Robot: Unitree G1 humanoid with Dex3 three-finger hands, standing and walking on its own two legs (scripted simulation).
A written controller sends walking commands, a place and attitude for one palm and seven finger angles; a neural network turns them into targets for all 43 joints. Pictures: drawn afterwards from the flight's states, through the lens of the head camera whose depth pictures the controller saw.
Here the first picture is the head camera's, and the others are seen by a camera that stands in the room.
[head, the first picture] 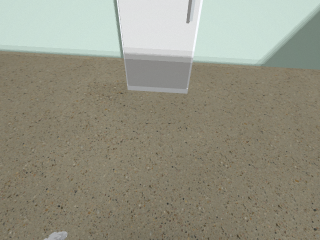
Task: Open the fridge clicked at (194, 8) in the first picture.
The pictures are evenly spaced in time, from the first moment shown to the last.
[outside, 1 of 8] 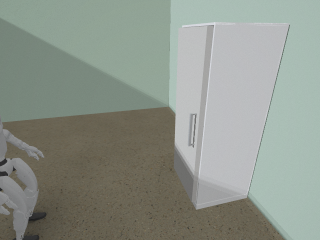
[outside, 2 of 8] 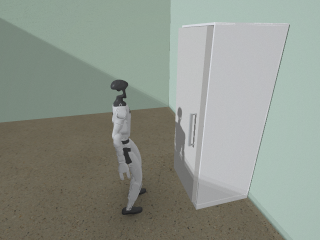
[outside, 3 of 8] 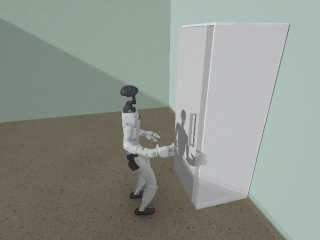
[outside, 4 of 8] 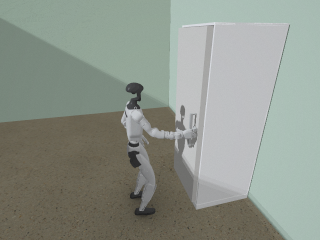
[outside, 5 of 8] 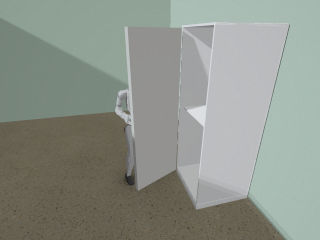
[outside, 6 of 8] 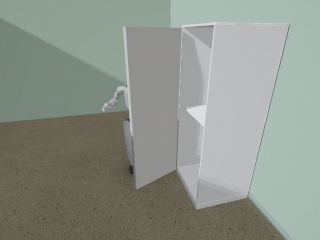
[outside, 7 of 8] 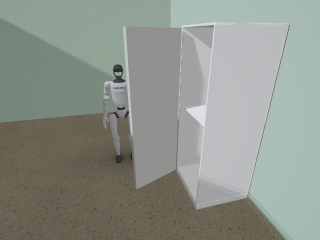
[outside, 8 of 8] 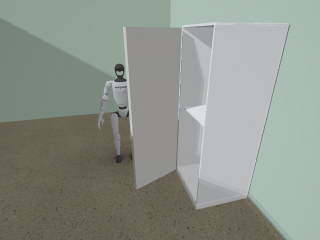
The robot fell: no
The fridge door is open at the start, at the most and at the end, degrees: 0 72 68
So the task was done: yes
